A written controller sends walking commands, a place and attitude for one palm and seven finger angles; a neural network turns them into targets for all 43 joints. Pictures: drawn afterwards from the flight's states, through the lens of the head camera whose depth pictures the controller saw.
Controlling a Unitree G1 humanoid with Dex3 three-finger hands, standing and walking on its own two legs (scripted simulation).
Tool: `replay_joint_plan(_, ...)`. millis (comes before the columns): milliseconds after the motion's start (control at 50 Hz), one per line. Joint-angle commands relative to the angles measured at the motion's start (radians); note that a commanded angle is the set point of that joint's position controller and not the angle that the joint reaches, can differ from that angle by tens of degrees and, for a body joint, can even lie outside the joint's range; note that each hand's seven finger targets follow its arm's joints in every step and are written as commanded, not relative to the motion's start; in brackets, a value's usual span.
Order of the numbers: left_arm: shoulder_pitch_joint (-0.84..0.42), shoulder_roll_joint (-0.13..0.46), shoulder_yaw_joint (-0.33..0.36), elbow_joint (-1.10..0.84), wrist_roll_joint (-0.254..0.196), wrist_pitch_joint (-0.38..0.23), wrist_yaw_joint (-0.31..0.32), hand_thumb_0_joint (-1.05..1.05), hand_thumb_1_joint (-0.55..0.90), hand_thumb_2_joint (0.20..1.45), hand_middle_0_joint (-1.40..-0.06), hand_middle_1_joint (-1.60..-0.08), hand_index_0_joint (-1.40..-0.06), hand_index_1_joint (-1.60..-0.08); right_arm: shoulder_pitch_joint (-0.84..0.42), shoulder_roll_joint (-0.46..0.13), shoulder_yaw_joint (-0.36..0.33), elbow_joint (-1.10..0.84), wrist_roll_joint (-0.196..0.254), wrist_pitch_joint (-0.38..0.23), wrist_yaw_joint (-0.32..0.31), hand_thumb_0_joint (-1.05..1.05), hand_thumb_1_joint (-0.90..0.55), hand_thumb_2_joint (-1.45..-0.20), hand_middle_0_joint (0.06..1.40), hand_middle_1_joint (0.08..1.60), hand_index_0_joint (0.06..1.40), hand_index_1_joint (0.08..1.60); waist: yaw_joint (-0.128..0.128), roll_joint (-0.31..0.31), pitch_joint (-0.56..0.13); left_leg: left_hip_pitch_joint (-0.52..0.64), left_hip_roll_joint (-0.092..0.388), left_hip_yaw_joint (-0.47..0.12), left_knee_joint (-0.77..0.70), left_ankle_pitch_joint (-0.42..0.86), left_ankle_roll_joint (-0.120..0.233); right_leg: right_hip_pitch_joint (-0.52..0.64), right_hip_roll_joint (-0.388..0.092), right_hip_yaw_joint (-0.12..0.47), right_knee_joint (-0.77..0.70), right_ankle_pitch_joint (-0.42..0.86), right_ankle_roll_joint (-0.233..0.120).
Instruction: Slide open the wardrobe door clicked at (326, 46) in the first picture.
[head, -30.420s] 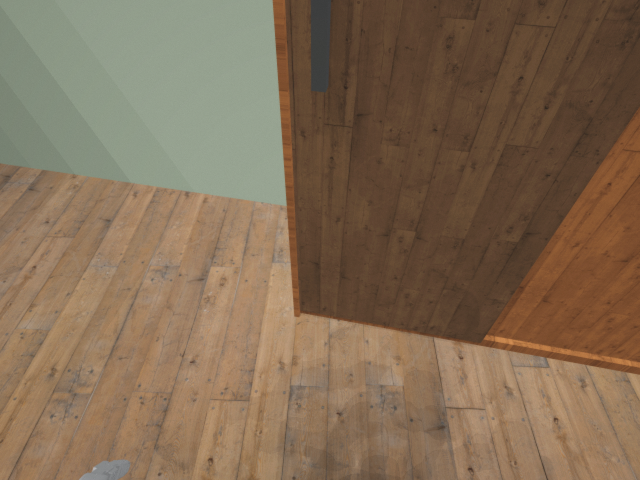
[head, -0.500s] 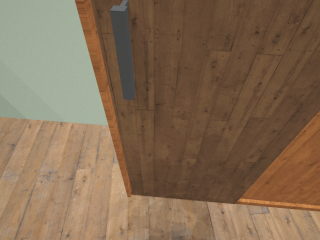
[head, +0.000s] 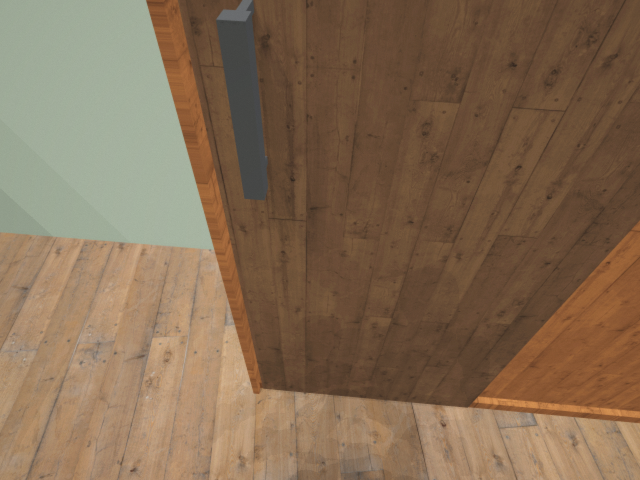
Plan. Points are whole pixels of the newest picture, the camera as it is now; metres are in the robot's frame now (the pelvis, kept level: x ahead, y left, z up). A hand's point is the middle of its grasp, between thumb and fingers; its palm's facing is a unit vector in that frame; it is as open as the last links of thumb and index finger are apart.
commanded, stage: look again from close up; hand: left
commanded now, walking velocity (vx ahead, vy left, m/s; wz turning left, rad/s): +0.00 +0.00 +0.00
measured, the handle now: (251, 109) +0.46 +0.12 +0.24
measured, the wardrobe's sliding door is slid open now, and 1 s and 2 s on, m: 0.01 0.01 0.01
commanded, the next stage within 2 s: raise the hand with hooked fingers in 1.28 s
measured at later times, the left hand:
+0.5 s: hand out of the picture +0.06 +0.25 -0.16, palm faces -0.02 -0.95 -0.31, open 7.4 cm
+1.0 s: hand out of the picture +0.06 +0.25 -0.16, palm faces -0.01 -0.95 -0.31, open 7.4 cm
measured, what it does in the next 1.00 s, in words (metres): stands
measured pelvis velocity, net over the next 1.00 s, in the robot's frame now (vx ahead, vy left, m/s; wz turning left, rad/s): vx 0.00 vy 0.01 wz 0.00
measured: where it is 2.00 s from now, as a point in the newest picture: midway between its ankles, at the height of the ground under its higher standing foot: outside the picture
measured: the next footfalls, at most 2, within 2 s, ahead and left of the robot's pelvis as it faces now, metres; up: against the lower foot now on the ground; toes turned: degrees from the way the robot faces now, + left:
none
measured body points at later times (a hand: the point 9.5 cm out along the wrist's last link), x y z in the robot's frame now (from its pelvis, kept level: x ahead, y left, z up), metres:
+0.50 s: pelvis +0.00 +0.00 +0.00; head +0.00 +0.01 +0.45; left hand +0.06 +0.29 -0.14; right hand +0.07 -0.29 -0.13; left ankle -0.01 +0.10 -0.75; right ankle -0.02 -0.11 -0.75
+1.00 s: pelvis +0.00 +0.01 +0.00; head +0.01 +0.01 +0.45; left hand +0.06 +0.30 -0.14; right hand +0.07 -0.29 -0.13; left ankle -0.01 +0.10 -0.75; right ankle -0.02 -0.11 -0.75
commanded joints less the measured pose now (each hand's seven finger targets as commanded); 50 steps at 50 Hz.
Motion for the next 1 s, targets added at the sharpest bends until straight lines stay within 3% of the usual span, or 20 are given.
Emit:
replay_joint_plan(0, -0.016, 0.202, 0.037, -0.053, 0.000, -0.022, 0.018, 0.000, 0.900, 0.900, -0.200, -0.300, -0.200, -0.300, -0.033, -0.202, -0.035, -0.059, 0.000, -0.027, -0.013, 0.000, -0.900, -0.900, 0.200, 0.300, 0.200, 0.300, 0.000, 0.008, -0.071, 0.028, 0.151, -0.135, -0.033, 0.203, 0.000, -0.005, -0.155, 0.121, -0.027, 0.232, -0.013)
replay_joint_plan(240, -0.022, 0.203, 0.037, -0.052, 0.000, -0.019, 0.017, 0.000, 0.900, 0.900, -0.200, -0.300, -0.200, -0.300, -0.038, -0.204, -0.035, -0.060, 0.000, -0.025, -0.012, 0.000, -0.900, -0.900, 0.200, 0.300, 0.200, 0.300, -0.001, 0.013, -0.037, 0.013, 0.149, -0.141, -0.051, 0.153, -0.002, -0.022, -0.151, 0.126, -0.042, 0.169, -0.011)
replay_joint_plan(380, -0.017, 0.203, 0.039, -0.051, 0.002, -0.020, 0.017, 0.000, 0.900, 0.900, -0.200, -0.300, -0.200, -0.300, -0.036, -0.203, -0.037, -0.061, 0.000, -0.027, -0.012, 0.000, -0.900, -0.900, 0.200, 0.300, 0.200, 0.300, 0.000, 0.009, -0.061, 0.026, 0.150, -0.139, -0.043, 0.176, 0.000, -0.011, -0.153, 0.124, -0.038, 0.193, -0.012)
replay_joint_plan(640, -0.023, 0.205, 0.038, -0.050, 0.001, -0.019, 0.016, 0.000, 0.900, 0.900, -0.200, -0.300, -0.200, -0.300, -0.040, -0.208, -0.037, -0.059, 0.000, -0.025, -0.011, 0.000, -0.900, -0.900, 0.200, 0.300, 0.200, 0.300, -0.001, 0.011, -0.042, 0.013, 0.147, -0.146, -0.053, 0.144, -0.003, -0.021, -0.150, 0.125, -0.045, 0.153, -0.010)
replay_joint_plan(980, -0.024, 0.206, 0.040, -0.049, 0.002, -0.017, 0.016, 0.000, 0.900, 0.900, -0.200, -0.300, -0.200, -0.300, -0.035, -0.210, -0.038, -0.063, 0.001, -0.029, -0.012, 0.000, -0.900, -0.900, 0.200, 0.300, 0.200, 0.300, 0.002, 0.012, -0.055, 0.017, 0.149, -0.147, -0.052, 0.192, -0.004, -0.003, -0.154, 0.112, -0.034, 0.176, -0.008)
